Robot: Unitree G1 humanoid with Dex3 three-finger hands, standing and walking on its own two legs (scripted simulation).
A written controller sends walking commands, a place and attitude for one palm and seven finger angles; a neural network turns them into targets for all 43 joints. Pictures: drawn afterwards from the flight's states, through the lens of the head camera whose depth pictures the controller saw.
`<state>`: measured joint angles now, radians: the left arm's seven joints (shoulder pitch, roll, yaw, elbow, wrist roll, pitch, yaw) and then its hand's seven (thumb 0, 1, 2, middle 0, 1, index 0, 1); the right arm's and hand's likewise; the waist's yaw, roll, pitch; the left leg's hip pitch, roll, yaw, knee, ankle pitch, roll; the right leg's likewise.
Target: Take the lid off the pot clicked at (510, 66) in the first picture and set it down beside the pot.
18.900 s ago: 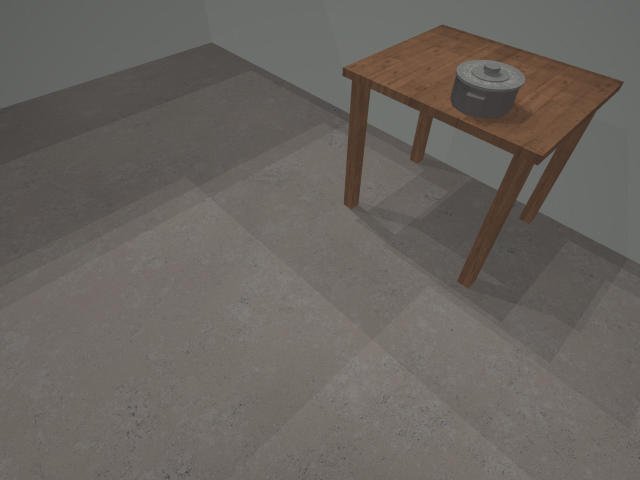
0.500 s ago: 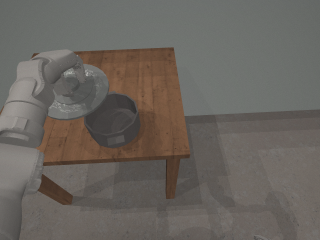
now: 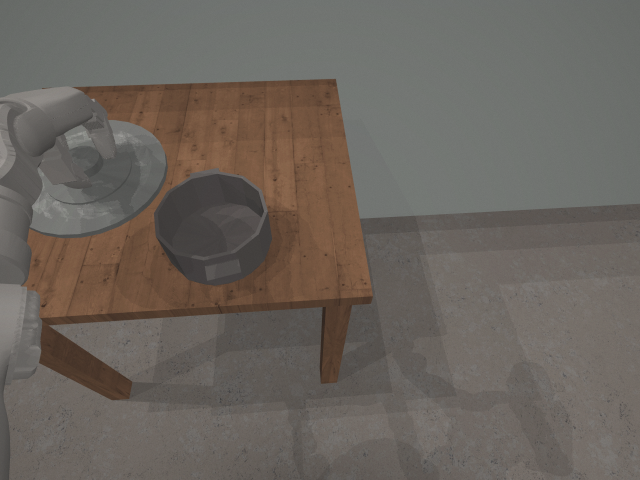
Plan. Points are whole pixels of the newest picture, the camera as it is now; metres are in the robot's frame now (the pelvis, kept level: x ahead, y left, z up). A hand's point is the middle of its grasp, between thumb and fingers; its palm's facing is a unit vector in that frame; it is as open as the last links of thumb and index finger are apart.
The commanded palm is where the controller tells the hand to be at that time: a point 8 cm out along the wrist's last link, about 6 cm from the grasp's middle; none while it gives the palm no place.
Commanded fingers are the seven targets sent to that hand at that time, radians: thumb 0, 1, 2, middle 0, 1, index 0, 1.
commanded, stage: move the lid sideways beside the pot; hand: left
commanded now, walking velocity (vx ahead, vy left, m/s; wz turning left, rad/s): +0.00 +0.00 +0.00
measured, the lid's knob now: (82, 162) +0.48 +0.30 +0.11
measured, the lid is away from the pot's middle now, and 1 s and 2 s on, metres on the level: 0.13 0.21 0.22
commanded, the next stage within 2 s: lower the lid onto the table in 1.02 s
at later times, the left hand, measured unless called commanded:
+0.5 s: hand (12, 170) +0.44 +0.35 +0.14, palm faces -0.42 -0.16 -0.89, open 7.3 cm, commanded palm +0.48 +0.36 +0.22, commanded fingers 0.00 0.82 0.71 -0.83 -1.11 -0.82 -1.12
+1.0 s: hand out of the picture +0.45 +0.37 +0.14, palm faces -0.43 -0.17 -0.88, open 7.3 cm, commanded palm +0.49 +0.38 +0.22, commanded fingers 0.00 0.82 0.71 -0.83 -1.11 -0.82 -1.12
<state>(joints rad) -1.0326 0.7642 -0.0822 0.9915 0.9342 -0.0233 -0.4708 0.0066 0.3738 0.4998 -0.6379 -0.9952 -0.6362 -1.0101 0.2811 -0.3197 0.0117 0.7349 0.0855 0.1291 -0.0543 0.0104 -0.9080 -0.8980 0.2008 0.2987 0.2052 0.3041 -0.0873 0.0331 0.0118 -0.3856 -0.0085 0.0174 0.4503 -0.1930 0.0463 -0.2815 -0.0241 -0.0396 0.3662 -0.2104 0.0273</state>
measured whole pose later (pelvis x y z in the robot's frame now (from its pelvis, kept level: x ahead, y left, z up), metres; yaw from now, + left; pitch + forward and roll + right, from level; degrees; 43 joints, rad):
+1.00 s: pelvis +0.00 +0.00 -0.01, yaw +0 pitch +11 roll -3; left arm -1.09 0.95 -0.01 1.09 0.96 -0.08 -0.54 0.01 0.38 0.50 -0.63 -1.00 -0.63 -1.01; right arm 0.28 -0.32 0.04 0.73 0.11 0.13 -0.09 0.01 -0.91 -0.90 0.20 0.30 0.21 0.30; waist -0.10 0.03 0.01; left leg -0.51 0.01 0.00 0.57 -0.25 0.05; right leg -0.38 -0.01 -0.05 0.45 -0.25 0.03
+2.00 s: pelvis +0.00 +0.01 -0.02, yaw -1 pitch +15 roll -4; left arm -1.06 1.00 0.06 1.16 1.00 -0.10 -0.49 0.01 0.38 0.50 -0.63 -0.99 -0.63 -1.01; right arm 0.29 -0.31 0.05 0.71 0.10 0.13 -0.11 0.01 -0.91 -0.90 0.20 0.30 0.21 0.30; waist -0.13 0.01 -0.01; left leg -0.65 0.03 0.01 0.70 -0.30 0.05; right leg -0.52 0.01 -0.04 0.56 -0.29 0.03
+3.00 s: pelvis -0.01 +0.01 -0.04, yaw -2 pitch +19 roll -5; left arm -1.04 1.01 0.08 1.20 1.03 -0.17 -0.42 0.01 0.38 0.50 -0.63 -0.99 -0.63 -1.01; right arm 0.30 -0.29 0.07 0.70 0.09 0.16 -0.12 0.01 -0.91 -0.90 0.20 0.30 0.21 0.30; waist -0.17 0.02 -0.02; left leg -0.83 0.04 -0.01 0.84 -0.35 0.05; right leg -0.70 0.02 -0.05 0.70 -0.34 0.03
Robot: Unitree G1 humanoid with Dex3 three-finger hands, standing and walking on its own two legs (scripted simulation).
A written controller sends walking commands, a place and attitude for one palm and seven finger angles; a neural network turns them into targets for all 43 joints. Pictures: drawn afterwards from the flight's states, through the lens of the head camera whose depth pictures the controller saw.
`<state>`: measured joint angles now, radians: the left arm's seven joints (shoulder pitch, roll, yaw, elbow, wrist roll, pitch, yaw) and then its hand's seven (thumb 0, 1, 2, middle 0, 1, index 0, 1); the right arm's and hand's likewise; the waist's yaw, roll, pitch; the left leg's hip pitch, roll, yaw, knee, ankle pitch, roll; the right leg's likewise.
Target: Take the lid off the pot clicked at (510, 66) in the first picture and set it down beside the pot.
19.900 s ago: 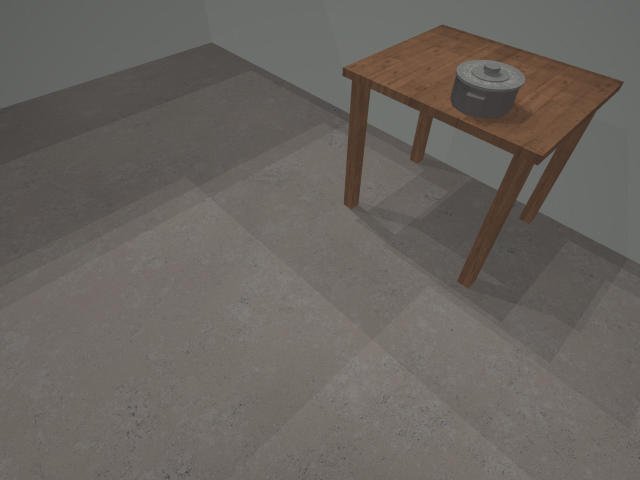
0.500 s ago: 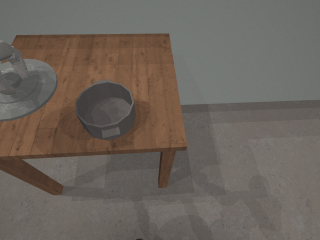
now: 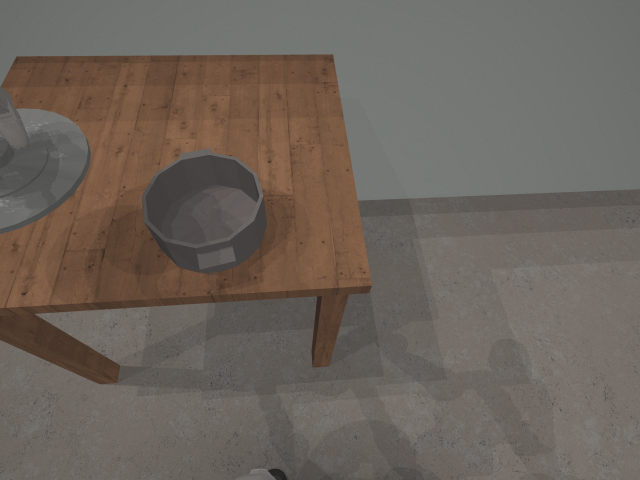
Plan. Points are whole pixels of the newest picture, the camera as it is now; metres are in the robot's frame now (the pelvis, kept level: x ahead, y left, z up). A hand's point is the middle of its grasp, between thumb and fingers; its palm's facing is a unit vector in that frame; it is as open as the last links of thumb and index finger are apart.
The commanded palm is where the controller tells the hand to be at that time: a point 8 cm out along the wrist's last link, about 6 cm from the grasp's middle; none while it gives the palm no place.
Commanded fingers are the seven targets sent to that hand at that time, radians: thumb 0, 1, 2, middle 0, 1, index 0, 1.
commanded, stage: move the lid sideways beside the pot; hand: left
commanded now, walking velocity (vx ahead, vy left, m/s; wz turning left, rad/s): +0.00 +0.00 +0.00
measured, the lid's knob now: out of the picture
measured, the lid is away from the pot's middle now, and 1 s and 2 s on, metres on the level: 0.21 0.22 0.22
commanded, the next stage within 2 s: lower the lid onto the table in 0.02 s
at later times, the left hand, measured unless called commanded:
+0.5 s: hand out of the picture +0.45 +0.37 +0.12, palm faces -0.45 -0.20 -0.87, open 7.3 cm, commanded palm +0.50 +0.39 +0.20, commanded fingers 0.00 0.82 0.71 -0.83 -1.11 -0.82 -1.12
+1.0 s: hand out of the picture +0.45 +0.38 +0.09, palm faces -0.47 -0.21 -0.86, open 7.3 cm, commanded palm +0.50 +0.40 +0.16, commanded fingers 0.00 0.82 0.71 -0.83 -1.11 -0.82 -1.12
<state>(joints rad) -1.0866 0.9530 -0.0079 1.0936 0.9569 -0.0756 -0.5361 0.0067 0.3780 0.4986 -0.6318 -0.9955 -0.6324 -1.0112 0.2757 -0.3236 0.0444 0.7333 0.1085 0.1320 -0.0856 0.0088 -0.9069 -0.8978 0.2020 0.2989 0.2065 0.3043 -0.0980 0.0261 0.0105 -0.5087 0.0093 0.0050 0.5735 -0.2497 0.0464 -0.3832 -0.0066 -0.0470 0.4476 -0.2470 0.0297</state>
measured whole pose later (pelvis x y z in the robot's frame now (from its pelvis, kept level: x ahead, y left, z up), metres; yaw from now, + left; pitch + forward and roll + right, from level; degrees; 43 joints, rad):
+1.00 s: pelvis +0.00 +0.00 -0.01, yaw -1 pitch +15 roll -4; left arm -1.06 1.00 0.06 1.16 1.00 -0.10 -0.49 0.01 0.38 0.50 -0.63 -0.99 -0.63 -1.01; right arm 0.29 -0.31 0.05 0.71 0.10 0.13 -0.11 0.01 -0.91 -0.90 0.20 0.30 0.21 0.30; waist -0.13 0.01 -0.01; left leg -0.65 0.03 0.01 0.70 -0.30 0.05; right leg -0.52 0.01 -0.04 0.56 -0.29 0.03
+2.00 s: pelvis -0.01 +0.01 -0.03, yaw -2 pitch +19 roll -5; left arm -1.04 1.01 0.08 1.20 1.03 -0.17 -0.42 0.01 0.38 0.50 -0.63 -0.99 -0.63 -1.01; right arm 0.30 -0.29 0.07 0.70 0.09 0.16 -0.12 0.01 -0.91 -0.90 0.20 0.30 0.21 0.30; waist -0.17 0.02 -0.02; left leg -0.83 0.04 -0.01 0.84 -0.35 0.05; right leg -0.70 0.02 -0.05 0.70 -0.34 0.03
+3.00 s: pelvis -0.02 +0.02 -0.06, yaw -3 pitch +24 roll -7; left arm -1.05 1.06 0.12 1.18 1.05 -0.23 -0.37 0.01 0.39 0.50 -0.62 -0.99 -0.62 -1.01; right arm 0.29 -0.28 0.09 0.68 0.06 0.19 -0.13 0.00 -0.90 -0.90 0.20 0.30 0.21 0.30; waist -0.19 0.02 -0.02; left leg -1.04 0.05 -0.03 1.01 -0.40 0.06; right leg -0.89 0.03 -0.07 0.85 -0.38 0.04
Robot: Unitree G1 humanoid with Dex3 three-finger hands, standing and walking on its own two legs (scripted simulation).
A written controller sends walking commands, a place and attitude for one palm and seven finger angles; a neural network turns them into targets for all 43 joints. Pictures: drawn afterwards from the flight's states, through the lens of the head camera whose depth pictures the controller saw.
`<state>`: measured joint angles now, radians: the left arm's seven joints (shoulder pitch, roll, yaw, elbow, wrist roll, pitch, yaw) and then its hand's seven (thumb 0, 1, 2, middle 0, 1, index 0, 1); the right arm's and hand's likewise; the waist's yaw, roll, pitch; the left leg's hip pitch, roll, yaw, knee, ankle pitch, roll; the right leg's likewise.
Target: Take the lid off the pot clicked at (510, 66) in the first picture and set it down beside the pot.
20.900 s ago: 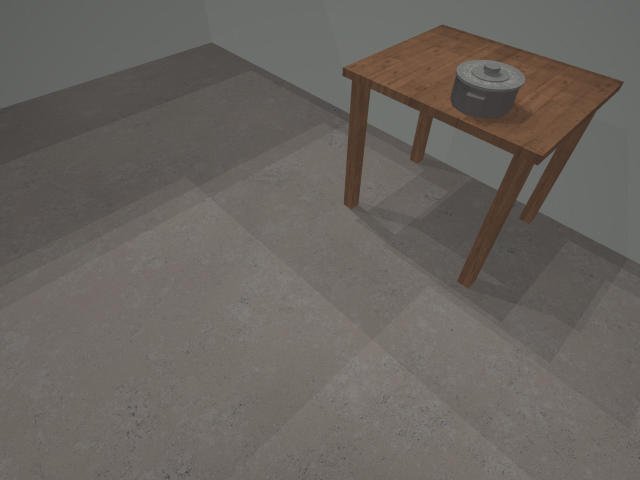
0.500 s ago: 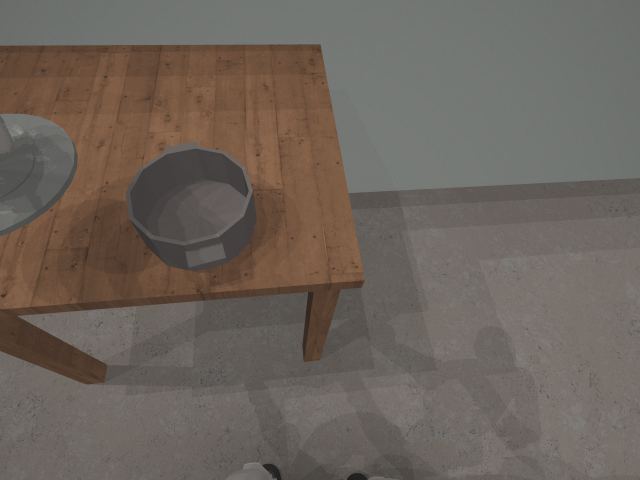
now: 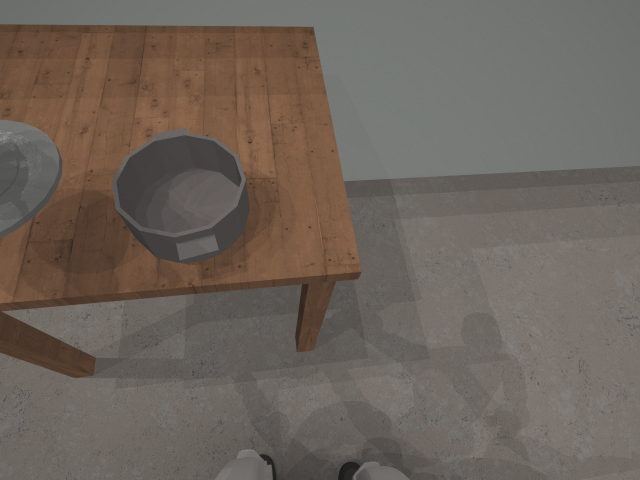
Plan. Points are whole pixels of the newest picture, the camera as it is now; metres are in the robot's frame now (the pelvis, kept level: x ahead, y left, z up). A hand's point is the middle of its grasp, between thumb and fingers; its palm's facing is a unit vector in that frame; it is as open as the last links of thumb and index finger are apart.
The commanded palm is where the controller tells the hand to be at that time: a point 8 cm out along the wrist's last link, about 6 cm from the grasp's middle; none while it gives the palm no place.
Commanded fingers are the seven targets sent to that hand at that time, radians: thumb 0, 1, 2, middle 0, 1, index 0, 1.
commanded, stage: lower the lid onto the table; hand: left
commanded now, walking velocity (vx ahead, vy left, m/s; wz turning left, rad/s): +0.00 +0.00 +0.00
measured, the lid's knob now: out of the picture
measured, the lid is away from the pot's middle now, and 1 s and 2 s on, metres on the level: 0.22 0.22 0.22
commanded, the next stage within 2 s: open the fingers wide in 2.00 s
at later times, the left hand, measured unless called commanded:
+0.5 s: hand out of the picture +0.46 +0.38 +0.07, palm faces -0.49 -0.18 -0.85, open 7.3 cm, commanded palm +0.52 +0.39 +0.14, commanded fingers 0.00 0.82 0.71 -0.83 -1.11 -0.82 -1.12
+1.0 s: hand out of the picture +0.45 +0.38 +0.04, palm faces -0.51 -0.19 -0.84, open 7.3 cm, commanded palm +0.52 +0.39 +0.11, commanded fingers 0.00 0.82 0.71 -0.83 -1.11 -0.82 -1.12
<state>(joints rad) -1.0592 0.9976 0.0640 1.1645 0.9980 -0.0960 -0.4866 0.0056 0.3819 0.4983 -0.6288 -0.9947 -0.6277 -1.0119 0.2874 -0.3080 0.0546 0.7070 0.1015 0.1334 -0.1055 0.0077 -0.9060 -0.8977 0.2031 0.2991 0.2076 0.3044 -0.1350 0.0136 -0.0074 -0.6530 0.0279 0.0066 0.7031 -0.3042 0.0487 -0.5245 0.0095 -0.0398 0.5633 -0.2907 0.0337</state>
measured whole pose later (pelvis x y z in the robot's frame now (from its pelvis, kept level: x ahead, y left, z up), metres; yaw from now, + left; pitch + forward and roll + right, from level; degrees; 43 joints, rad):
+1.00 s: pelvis -0.01 +0.00 -0.02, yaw -1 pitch +19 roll -5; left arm -1.04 1.01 0.08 1.20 1.03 -0.17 -0.42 0.01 0.38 0.50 -0.63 -0.99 -0.63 -1.01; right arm 0.30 -0.29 0.07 0.70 0.09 0.16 -0.12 0.01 -0.91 -0.90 0.20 0.30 0.21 0.30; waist -0.17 0.02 -0.02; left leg -0.83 0.04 -0.01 0.84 -0.35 0.05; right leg -0.70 0.02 -0.05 0.70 -0.34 0.03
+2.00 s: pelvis -0.02 +0.01 -0.05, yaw -2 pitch +24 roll -7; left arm -1.05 1.06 0.12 1.18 1.05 -0.23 -0.37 0.01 0.39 0.50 -0.62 -0.99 -0.62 -1.01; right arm 0.29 -0.28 0.09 0.68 0.06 0.19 -0.13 0.00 -0.90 -0.90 0.20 0.30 0.21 0.30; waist -0.19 0.02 -0.02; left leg -1.04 0.05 -0.03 1.01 -0.40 0.06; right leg -0.89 0.03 -0.07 0.85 -0.38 0.04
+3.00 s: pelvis -0.02 +0.00 -0.05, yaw -1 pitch +22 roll -6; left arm -0.96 1.01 0.13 1.15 1.02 -0.23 -0.36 0.00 0.32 0.14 -0.30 -1.07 -0.30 -1.08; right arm 0.28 -0.28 0.07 0.67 0.08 0.21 -0.12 0.01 -0.91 -0.90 0.20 0.30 0.21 0.30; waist -0.17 0.03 -0.03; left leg -1.01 0.04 -0.03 1.01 -0.39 0.04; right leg -0.88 0.03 -0.06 0.88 -0.40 0.03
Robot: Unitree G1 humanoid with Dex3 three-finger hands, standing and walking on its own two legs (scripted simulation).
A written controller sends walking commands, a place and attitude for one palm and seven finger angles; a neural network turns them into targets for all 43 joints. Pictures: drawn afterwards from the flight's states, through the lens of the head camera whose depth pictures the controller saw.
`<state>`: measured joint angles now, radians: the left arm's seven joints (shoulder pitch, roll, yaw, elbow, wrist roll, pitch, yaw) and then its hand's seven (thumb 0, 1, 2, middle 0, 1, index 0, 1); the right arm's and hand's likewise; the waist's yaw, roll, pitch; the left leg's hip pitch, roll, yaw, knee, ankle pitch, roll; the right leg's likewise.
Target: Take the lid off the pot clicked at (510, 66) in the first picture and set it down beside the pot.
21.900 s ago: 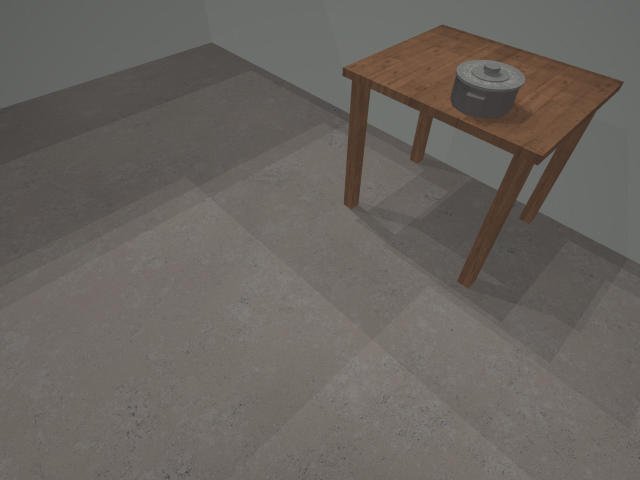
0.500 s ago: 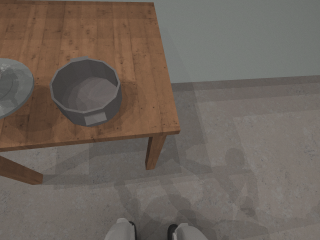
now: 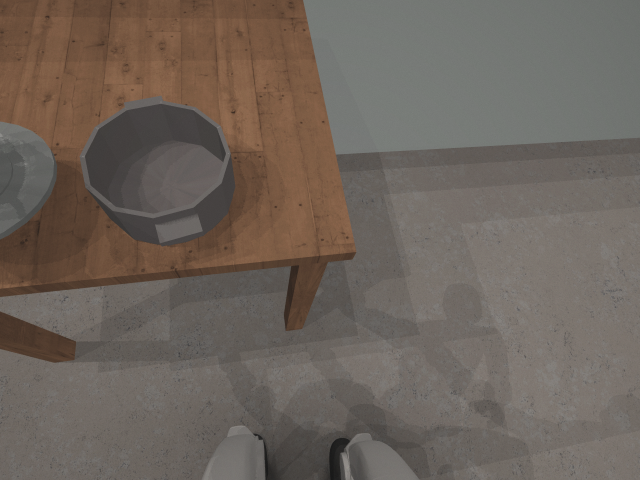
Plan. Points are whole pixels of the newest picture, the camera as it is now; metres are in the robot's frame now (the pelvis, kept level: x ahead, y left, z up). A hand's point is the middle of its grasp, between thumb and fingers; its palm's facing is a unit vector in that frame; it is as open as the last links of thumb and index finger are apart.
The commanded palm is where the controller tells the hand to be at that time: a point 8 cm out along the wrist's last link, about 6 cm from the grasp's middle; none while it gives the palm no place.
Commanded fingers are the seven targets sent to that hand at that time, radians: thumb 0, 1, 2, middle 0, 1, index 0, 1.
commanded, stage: lower the lid onto the table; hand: left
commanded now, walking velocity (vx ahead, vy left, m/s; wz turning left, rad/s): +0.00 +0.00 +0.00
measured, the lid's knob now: out of the picture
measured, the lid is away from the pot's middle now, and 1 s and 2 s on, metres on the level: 0.22 0.22 0.22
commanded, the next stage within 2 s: open the fingers wide in 1.00 s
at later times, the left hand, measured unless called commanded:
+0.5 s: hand out of the picture +0.46 +0.39 +0.03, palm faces -0.53 -0.18 -0.83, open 7.3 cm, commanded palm +0.53 +0.40 +0.09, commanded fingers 0.00 0.82 0.71 -0.83 -1.11 -0.82 -1.12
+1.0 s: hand out of the picture +0.46 +0.39 +0.00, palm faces -0.52 -0.16 -0.84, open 7.3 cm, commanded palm +0.54 +0.39 +0.06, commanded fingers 0.00 0.82 0.71 -0.83 -1.11 -0.82 -1.12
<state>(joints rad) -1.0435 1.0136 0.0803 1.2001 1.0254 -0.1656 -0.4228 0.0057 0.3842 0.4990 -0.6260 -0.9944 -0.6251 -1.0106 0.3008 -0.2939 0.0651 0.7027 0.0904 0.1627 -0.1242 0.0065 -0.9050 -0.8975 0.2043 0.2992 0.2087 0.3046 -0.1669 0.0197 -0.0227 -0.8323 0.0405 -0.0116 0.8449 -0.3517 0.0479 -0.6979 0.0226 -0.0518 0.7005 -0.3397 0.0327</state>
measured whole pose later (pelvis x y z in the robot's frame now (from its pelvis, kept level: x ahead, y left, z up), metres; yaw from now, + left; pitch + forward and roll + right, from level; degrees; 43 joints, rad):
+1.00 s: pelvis -0.01 +0.01 -0.03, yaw -1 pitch +24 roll -7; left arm -1.05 1.06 0.12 1.18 1.05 -0.23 -0.37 0.01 0.39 0.50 -0.62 -0.99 -0.62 -1.01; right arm 0.29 -0.28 0.09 0.68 0.06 0.19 -0.13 0.00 -0.90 -0.90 0.20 0.30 0.21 0.30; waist -0.19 0.02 -0.02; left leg -1.04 0.05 -0.03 1.01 -0.40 0.06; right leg -0.89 0.03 -0.07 0.85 -0.38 0.04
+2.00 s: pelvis -0.02 +0.00 -0.03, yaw +0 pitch +22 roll -6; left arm -0.96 1.01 0.13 1.15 1.02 -0.23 -0.36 0.00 0.32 0.14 -0.30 -1.07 -0.30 -1.08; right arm 0.28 -0.28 0.07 0.67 0.08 0.21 -0.12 0.01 -0.91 -0.90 0.20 0.30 0.21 0.30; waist -0.17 0.03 -0.03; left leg -1.01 0.04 -0.03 1.01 -0.39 0.04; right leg -0.88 0.03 -0.06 0.88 -0.40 0.03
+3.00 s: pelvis +0.00 +0.01 +0.00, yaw +0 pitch +19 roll -5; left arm -0.98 1.01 0.11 1.13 1.00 -0.21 -0.40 0.00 0.26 0.08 -0.25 -1.07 -0.25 -1.07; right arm 0.31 -0.29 0.06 0.67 0.09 0.23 -0.10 0.01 -0.91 -0.90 0.20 0.30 0.21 0.30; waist -0.15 0.04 -0.05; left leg -0.85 0.03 -0.02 0.88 -0.37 0.06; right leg -0.71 0.02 -0.04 0.74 -0.35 0.04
